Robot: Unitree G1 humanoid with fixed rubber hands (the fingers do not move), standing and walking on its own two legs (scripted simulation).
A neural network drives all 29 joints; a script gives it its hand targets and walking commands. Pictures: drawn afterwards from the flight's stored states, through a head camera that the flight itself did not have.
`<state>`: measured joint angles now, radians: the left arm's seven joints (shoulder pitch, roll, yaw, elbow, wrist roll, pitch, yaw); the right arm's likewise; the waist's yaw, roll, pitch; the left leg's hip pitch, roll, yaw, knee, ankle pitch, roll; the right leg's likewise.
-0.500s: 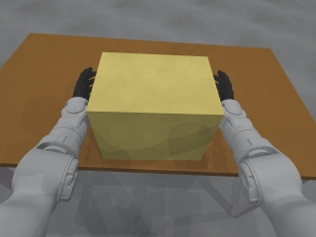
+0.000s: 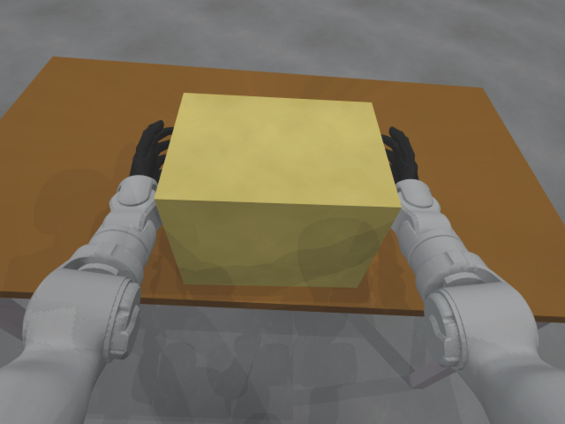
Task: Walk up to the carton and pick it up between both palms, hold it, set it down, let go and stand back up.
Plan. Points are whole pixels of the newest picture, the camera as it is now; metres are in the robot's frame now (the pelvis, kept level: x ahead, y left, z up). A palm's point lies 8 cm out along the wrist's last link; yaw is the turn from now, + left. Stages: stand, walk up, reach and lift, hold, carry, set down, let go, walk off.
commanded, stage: reach and lift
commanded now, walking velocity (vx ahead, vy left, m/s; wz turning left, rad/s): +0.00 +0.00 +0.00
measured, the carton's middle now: (275, 195) +0.44 +0.01 +0.06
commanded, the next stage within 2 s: none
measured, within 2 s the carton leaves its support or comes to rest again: leaves its support in 0.26 s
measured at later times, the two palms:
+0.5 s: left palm (138, 182) +0.42 +0.20 +0.11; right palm (408, 190) +0.41 -0.17 +0.12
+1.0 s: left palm (137, 179) +0.40 +0.19 +0.13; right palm (422, 194) +0.39 -0.18 +0.13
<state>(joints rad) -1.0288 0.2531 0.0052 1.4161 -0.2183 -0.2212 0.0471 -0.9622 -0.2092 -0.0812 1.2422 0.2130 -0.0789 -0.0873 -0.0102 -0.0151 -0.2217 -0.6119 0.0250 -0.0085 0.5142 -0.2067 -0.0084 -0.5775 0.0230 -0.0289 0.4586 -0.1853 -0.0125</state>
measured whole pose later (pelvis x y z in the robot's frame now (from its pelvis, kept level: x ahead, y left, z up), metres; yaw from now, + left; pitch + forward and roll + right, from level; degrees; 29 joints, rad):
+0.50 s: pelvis +0.01 +0.01 +0.02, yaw +0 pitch +7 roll -1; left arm -0.81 0.14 0.29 1.18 0.11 -0.20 0.02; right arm -0.73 -0.10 -0.41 1.05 -0.20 -0.18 0.00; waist 0.00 -0.02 -0.12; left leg -0.29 0.01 0.01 0.34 -0.17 0.01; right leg -0.25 0.00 -0.03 0.26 -0.13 0.01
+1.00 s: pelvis +0.01 +0.01 +0.02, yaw +1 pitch +4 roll -1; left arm -0.72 0.12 0.25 0.93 0.08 0.00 0.02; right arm -0.67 -0.11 -0.31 0.94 -0.10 -0.09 -0.02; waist -0.01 -0.02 -0.12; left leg -0.22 0.01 0.01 0.28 -0.13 0.00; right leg -0.18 0.00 -0.04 0.23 -0.12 0.00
